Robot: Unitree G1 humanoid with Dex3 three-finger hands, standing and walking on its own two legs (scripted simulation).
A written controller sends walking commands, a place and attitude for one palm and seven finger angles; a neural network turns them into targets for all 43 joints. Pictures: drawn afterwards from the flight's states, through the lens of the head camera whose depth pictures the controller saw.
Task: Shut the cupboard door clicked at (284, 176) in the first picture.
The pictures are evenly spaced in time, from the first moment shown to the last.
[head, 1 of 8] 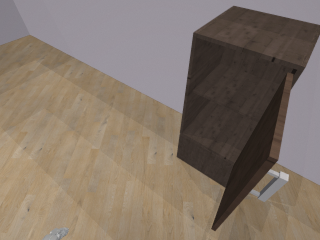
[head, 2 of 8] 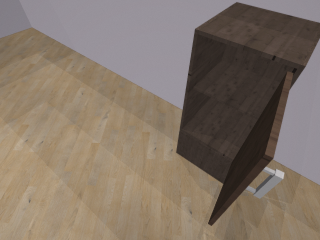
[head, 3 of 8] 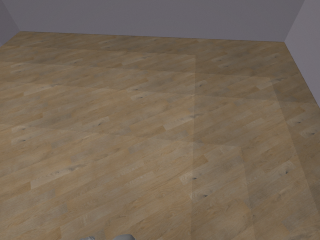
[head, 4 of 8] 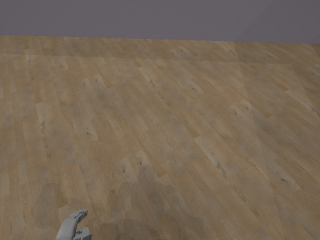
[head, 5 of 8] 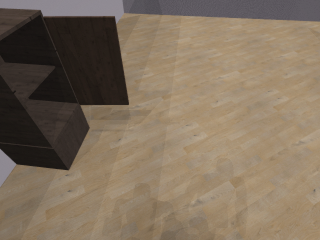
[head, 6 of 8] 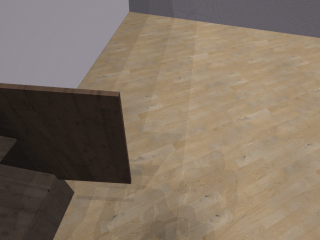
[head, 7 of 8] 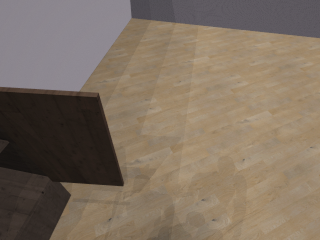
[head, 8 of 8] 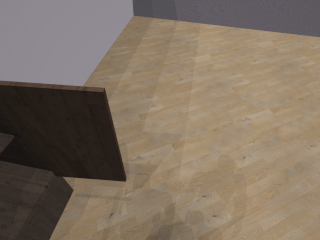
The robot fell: no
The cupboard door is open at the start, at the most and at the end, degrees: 97 97 97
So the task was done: no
